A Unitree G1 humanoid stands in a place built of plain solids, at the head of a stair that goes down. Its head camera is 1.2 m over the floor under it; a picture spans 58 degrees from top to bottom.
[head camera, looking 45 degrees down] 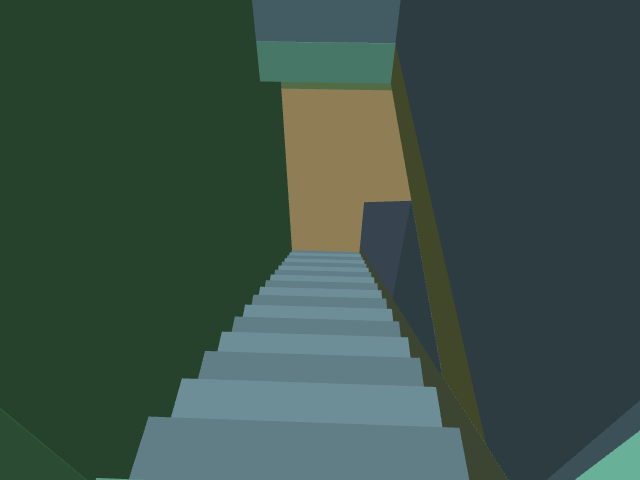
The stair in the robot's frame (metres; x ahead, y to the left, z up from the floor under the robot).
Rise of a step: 0.20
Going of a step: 0.24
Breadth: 1.01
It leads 2 degrees to the right of straight ahead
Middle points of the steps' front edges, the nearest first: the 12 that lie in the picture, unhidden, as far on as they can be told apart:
0.57 0.06 -0.20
0.81 0.05 -0.40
1.05 0.04 -0.60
1.29 0.03 -0.81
1.53 0.02 -1.01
1.77 0.01 -1.21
2.01 0.00 -1.41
2.25 0.00 -1.62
2.49 -0.01 -1.82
2.73 -0.02 -2.02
2.97 -0.03 -2.22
3.21 -0.04 -2.42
